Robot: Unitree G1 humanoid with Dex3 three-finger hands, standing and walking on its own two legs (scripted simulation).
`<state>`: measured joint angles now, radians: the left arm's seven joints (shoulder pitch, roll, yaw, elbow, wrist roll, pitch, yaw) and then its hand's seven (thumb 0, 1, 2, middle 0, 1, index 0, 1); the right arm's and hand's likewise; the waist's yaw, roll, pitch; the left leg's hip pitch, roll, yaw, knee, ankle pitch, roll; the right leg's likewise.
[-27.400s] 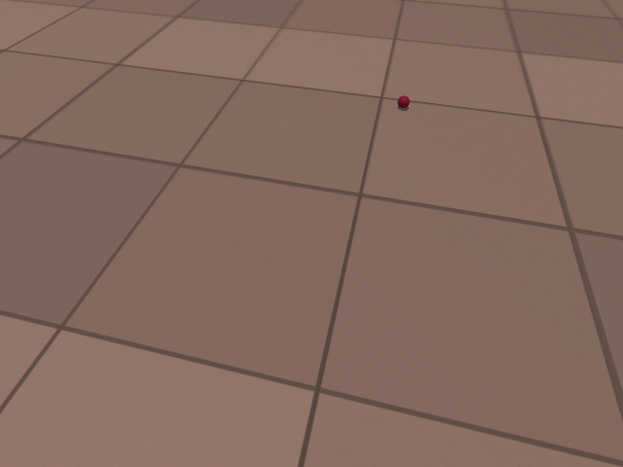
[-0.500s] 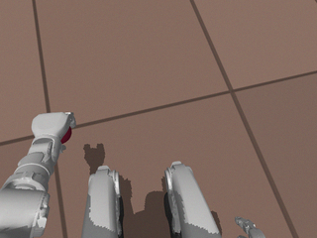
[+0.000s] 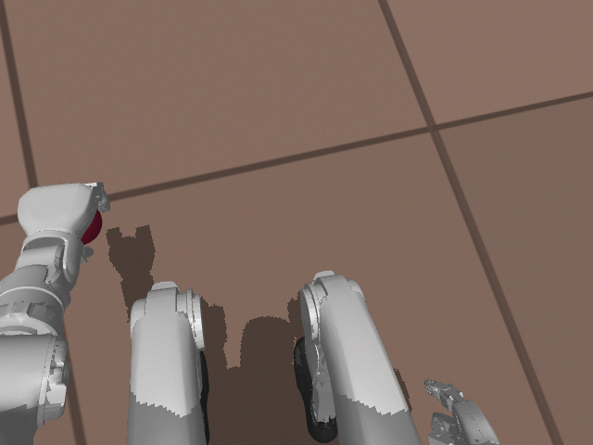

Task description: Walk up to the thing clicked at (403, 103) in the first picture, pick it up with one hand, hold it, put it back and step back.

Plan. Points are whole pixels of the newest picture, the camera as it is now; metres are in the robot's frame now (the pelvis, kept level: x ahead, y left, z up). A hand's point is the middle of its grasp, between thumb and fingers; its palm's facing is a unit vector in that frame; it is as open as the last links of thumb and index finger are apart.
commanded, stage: crouch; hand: left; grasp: from above
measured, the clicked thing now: (74, 222) +0.42 +0.28 -0.19
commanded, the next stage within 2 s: lower in 0.40 s
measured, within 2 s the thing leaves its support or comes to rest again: neither
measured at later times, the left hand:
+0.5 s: hand (89, 237) +0.40 +0.28 -0.24, palm faces -0.45 -0.08 -0.89, open 8.6 cm
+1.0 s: hand (104, 242) +0.41 +0.27 -0.30, palm faces -0.46 -0.09 -0.89, open 8.6 cm
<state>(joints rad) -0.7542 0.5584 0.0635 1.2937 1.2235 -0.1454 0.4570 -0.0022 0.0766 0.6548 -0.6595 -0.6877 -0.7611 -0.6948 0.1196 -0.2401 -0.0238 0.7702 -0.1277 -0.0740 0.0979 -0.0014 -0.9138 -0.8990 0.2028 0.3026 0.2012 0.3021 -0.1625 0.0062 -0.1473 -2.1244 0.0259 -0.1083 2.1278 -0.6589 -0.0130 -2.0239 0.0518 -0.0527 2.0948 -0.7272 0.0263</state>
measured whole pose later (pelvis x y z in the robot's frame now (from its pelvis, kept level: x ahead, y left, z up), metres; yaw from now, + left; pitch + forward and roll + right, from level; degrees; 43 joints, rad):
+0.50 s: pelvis -0.01 +0.00 -0.06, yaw -1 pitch +34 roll -6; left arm -0.82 0.63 0.10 1.40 1.23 -0.18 0.46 -0.01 0.11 0.62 -0.64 -0.69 -0.74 -0.70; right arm 0.12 -0.25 0.01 0.80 -0.14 -0.07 0.11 0.00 -0.91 -0.90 0.20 0.30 0.20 0.30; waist -0.18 -0.01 -0.09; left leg -2.27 0.03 -0.13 2.31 -0.64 -0.02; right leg -2.17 0.07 -0.06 2.27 -0.70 0.03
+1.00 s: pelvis -0.01 +0.00 -0.10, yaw -4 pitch +32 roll -7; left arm -0.82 0.69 0.14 1.47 1.25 -0.20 0.53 -0.01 0.10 0.60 -0.67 -0.66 -0.77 -0.67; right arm 0.09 -0.26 0.06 0.80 -0.18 -0.09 0.14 0.00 -0.91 -0.89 0.20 0.30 0.20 0.30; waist -0.22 -0.05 -0.01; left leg -2.34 0.03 -0.17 2.44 -0.66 -0.03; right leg -2.24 0.09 -0.10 2.39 -0.71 0.03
